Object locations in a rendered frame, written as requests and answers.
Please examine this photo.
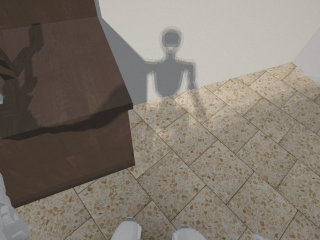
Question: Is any robot right shin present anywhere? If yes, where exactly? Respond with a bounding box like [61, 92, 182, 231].
[177, 225, 189, 231]

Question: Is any counter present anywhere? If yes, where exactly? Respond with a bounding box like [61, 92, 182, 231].
[0, 0, 135, 209]

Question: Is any robot left forearm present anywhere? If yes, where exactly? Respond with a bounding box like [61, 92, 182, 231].
[0, 173, 11, 206]

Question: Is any robot left shin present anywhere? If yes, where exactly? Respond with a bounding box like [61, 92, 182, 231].
[125, 217, 136, 222]

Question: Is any robot shin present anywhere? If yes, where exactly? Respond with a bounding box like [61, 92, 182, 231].
[177, 225, 189, 231]
[125, 217, 136, 222]

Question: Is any left robot upper arm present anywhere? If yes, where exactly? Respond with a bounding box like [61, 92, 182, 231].
[0, 204, 30, 240]

